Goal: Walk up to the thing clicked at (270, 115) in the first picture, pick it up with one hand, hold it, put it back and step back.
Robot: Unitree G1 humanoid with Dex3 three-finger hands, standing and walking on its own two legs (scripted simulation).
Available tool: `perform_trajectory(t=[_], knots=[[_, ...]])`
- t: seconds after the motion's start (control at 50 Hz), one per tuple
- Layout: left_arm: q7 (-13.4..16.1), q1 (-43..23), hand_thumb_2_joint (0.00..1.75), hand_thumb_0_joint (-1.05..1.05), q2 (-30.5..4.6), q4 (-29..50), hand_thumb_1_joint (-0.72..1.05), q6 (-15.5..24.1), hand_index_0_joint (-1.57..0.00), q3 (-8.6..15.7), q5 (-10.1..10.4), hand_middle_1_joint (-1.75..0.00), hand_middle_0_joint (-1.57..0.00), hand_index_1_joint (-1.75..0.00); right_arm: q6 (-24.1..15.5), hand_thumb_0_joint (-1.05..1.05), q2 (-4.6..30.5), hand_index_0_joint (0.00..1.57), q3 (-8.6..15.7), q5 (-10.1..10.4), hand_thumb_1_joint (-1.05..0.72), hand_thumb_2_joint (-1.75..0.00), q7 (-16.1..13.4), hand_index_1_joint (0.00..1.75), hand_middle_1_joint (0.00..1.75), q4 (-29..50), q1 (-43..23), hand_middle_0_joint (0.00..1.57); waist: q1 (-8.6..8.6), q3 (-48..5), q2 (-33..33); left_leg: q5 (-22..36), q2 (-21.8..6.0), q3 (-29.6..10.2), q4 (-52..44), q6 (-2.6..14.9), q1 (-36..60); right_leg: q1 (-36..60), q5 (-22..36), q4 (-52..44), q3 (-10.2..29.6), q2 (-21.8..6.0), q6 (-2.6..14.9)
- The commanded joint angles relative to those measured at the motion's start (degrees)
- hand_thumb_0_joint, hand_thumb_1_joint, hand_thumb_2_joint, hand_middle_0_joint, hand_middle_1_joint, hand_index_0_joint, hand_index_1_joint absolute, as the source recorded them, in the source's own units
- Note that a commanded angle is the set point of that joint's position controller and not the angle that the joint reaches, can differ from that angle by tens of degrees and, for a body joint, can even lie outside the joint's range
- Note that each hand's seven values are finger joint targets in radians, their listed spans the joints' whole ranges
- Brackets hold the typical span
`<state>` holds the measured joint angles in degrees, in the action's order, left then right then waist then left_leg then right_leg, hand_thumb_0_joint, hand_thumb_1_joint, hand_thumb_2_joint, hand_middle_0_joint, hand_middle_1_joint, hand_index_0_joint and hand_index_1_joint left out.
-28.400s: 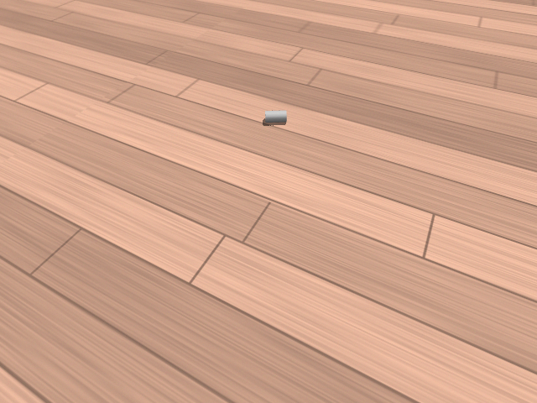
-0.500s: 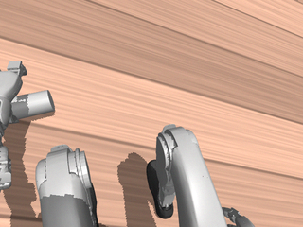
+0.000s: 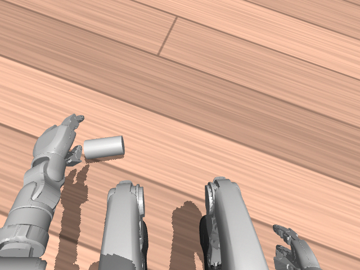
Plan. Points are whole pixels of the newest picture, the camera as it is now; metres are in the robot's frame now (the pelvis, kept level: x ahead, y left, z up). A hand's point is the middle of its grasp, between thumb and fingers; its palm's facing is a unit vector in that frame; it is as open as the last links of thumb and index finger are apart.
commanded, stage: home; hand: left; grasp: from above
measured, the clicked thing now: (105, 147) +0.48 +0.27 -0.42
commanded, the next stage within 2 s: none
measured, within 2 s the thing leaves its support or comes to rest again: neither
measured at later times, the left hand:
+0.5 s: hand (40, 203) +0.25 +0.21 +0.09, palm faces +0.02 -0.94 -0.35, open 7.4 cm
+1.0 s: hand out of the picture +0.22 +0.19 +0.21, palm faces +0.16 -0.97 -0.21, open 7.4 cm
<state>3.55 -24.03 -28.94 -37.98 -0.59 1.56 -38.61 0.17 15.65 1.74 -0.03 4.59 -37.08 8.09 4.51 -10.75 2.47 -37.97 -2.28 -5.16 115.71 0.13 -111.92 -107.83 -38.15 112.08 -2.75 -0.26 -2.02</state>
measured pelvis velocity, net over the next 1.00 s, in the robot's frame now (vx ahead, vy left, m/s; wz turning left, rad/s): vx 0.08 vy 0.00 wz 0.11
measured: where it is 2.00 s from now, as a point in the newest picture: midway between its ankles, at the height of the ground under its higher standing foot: (175, 260)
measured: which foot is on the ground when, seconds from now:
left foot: down 0.00-1.00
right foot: down 0.00-1.00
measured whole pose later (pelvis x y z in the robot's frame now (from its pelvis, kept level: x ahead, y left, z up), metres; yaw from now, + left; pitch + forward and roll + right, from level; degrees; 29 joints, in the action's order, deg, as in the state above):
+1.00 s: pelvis +0.08 +0.00 +0.26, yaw +6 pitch +10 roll -3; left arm 1.6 29.3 -12.6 7.3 -26.2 1.7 3.2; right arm -12.4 13.0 -1.8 0.9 -10.6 -29.0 15.9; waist 2.3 -9.8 2.9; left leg -27.6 -2.2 -3.2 57.6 -0.9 -40.5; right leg -36.7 -27.6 53.9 -3.8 -0.9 -0.9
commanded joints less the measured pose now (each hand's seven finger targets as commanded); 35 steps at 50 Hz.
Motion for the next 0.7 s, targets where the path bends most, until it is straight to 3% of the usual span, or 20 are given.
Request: perform_trajectory(t=[0.0,0.06,0.12,0.18,0.22,0.26,0.3,0.34,0.38,0.42,0.54,0.68], knots=[[0.40,-6.72,0.90,0.00,-8.56,20.46,0.90,-1.40,-0.20,3.43,6.41,-0.30,-0.20,-0.30,-2.12,0.00,9.48,0.20,3.61,0.88,-0.90,-0.90,-2.31,0.30,0.30,6.45,3.69,0.20,0.08,-30.72,7.14,4.90,0.84,-0.07,-22.51,1.13,32.46,21.19,8.56,-18.31,-1.43,1.18,3.75],[0.45,-0.51,0.90,0.00,-6.69,24.02,0.90,-3.59,-0.20,4.17,10.67,-0.30,-0.20,-0.30,-3.35,0.00,9.37,0.20,3.34,1.38,-0.90,-0.90,-3.54,0.30,0.30,7.77,1.70,0.20,-0.48,-28.84,7.84,2.89,0.69,-1.06,-27.52,0.79,37.05,23.94,7.23,-21.49,-1.33,0.98,3.57],[0.50,5.38,0.90,0.00,-3.65,29.37,0.90,-5.88,-0.20,2.93,15.33,-0.30,-0.20,-0.30,-4.55,0.00,8.60,0.20,3.07,1.84,-0.90,-0.90,-4.88,0.30,0.30,9.25,-0.16,0.20,-0.13,-28.24,6.62,3.14,0.84,-0.51,-31.01,0.80,41.48,28.64,7.35,-26.40,-0.69,0.97,3.39],[0.80,11.29,0.90,0.00,-2.18,32.44,0.90,-8.26,-0.20,3.18,20.27,-0.30,-0.20,-0.30,-5.65,0.00,8.16,0.20,2.37,2.17,-0.90,-0.90,-6.14,0.30,0.30,10.19,-1.46,0.20,-0.17,-25.06,6.47,2.40,0.96,-1.01,-35.06,0.75,44.75,31.90,6.64,-30.09,-0.43,0.88,3.21],[1.03,15.55,0.90,0.00,-0.09,33.60,0.90,-9.85,-0.20,2.22,23.27,-0.30,-0.20,-0.30,-6.25,0.00,7.30,0.20,1.85,2.26,-0.90,-0.90,-6.94,0.30,0.30,11.08,-1.99,0.20,0.80,-22.15,4.82,1.25,1.21,-0.45,-37.50,1.02,45.82,35.07,5.45,-34.08,0.07,0.93,3.08],[1.43,17.35,0.90,0.00,-0.63,37.84,0.90,-11.33,-0.20,3.51,26.67,-0.30,-0.20,-0.30,-6.94,0.00,6.91,0.20,1.43,2.38,-0.90,-0.90,-7.72,0.30,0.30,12.12,-2.33,0.20,-0.29,-22.78,5.27,0.96,1.21,-0.18,-40.26,1.04,49.64,38.86,5.12,-37.39,0.70,0.93,3.07],[1.63,20.40,0.90,0.00,1.22,39.46,0.90,-12.57,-0.20,2.79,29.68,-0.30,-0.20,-0.30,-7.65,0.00,6.13,0.20,0.89,2.46,-0.90,-0.90,-8.46,0.30,0.30,12.18,-1.89,0.20,0.53,-21.43,5.51,3.89,1.00,-0.46,-42.66,0.77,52.90,41.35,7.35,-39.21,0.51,0.92,3.03],[2.18,25.45,0.90,0.00,1.51,40.75,0.90,-14.18,-0.20,4.04,31.91,-0.30,-0.20,-0.30,-8.11,0.00,5.58,0.20,0.39,2.47,-0.90,-0.90,-9.29,0.30,0.30,12.79,-0.84,0.20,-0.49,-21.37,4.68,7.24,1.10,-0.47,-44.86,0.67,56.27,45.39,10.14,-41.82,0.36,0.99,3.03],[2.23,28.52,0.90,0.00,4.28,41.69,0.90,-15.62,-0.20,2.52,33.79,-0.30,-0.20,-0.30,-8.59,0.00,4.76,0.20,-0.35,2.48,-0.90,-0.90,-10.15,0.30,0.30,12.90,0.23,0.20,0.07,-18.16,3.64,8.93,0.94,-0.66,-48.03,0.55,58.30,48.51,11.62,-44.86,0.37,1.08,3.05],[2.35,29.95,0.90,0.00,4.52,43.63,0.90,-16.89,-0.20,3.88,35.54,-0.30,-0.20,-0.30,-9.20,0.00,4.56,0.20,-0.75,2.34,-0.90,-0.90,-11.14,0.30,0.30,13.03,1.08,0.20,-0.24,-18.26,4.52,11.52,0.76,-0.92,-50.41,0.33,61.89,51.60,13.80,-46.86,0.31,1.07,3.00],[2.07,40.48,0.90,0.00,7.94,49.35,0.90,-21.03,-0.20,4.61,40.61,-0.30,-0.20,-0.30,-11.05,0.00,3.38,0.20,-1.89,2.20,-0.90,-0.90,-13.92,0.30,0.30,14.85,3.99,0.20,-0.86,-14.24,2.37,19.92,1.61,1.77,-56.72,0.57,68.72,64.19,20.66,-56.32,-0.01,1.40,2.65],[0.92,50.39,0.90,0.00,10.63,54.79,0.90,-23.56,-0.20,4.00,42.52,-0.30,-0.20,-0.30,-13.10,0.00,2.64,0.20,-1.88,1.69,-0.90,-0.90,-15.77,0.30,0.30,16.24,5.96,0.20,-1.23,-8.94,1.30,26.86,1.73,2.44,-62.82,0.47,75.38,71.68,26.75,-62.80,-1.28,1.81,2.34]])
